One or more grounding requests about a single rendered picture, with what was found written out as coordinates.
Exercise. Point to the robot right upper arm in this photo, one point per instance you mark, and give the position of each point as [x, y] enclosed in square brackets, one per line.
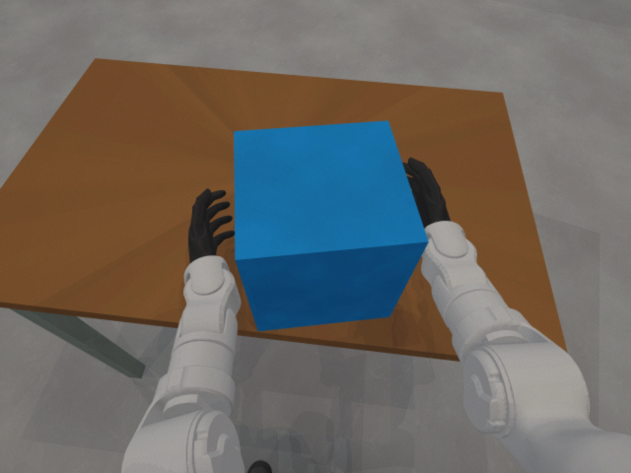
[531, 397]

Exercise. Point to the robot left forearm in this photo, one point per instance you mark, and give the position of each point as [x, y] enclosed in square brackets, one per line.
[201, 367]

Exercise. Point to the table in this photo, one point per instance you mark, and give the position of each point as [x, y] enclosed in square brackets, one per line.
[94, 219]

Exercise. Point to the robot right forearm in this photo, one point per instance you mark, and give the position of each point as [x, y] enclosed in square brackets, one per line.
[468, 302]

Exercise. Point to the left robot hand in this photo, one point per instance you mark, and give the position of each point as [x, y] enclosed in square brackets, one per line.
[200, 235]

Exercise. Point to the robot left upper arm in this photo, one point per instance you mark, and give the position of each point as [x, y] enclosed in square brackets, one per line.
[204, 441]

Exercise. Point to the right robot hand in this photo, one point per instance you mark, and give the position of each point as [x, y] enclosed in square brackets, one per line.
[429, 200]

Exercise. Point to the carton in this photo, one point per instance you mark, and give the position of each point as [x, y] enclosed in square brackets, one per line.
[326, 226]

